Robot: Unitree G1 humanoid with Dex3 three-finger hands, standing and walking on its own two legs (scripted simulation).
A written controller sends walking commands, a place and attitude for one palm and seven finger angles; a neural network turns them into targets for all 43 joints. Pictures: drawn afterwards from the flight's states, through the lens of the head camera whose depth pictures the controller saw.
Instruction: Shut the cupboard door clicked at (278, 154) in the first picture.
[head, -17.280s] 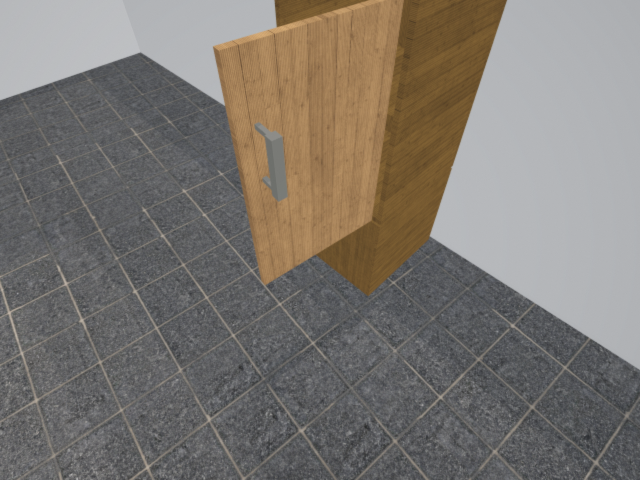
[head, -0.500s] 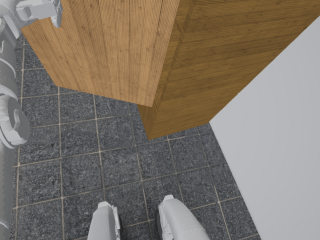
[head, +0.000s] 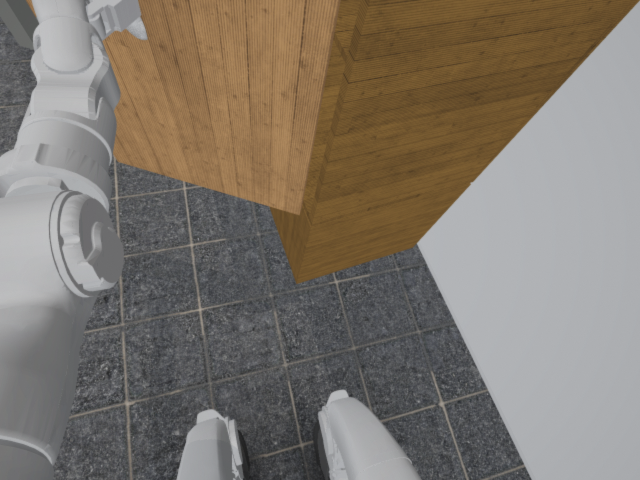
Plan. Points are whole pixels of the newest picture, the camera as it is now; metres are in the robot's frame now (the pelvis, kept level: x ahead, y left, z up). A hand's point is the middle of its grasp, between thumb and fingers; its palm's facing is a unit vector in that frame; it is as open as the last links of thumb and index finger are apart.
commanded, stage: pull the fist back off the door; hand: left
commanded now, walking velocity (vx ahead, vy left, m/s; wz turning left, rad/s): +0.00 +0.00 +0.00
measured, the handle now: out of the picture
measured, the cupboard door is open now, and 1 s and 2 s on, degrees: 55 55 55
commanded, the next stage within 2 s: draw the hand back to the body in 0.56 s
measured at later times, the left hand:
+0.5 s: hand (119, 58) +0.55 +0.10 +0.14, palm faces +0.03 -1.00 +0.00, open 3.1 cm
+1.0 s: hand (52, 102) +0.46 +0.14 +0.17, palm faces +0.06 -1.00 -0.02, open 3.1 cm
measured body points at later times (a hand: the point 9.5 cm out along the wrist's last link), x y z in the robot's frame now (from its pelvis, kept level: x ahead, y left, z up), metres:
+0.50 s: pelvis +0.04 -0.01 +0.05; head +0.14 -0.01 +0.48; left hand +0.54 +0.16 +0.14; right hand +0.03 -0.28 -0.07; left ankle +0.05 +0.11 -0.64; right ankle +0.02 -0.13 -0.64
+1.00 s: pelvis +0.05 -0.02 +0.06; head +0.09 -0.04 +0.51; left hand +0.45 +0.20 +0.18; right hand +0.09 -0.27 -0.07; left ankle +0.05 +0.11 -0.64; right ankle +0.02 -0.13 -0.64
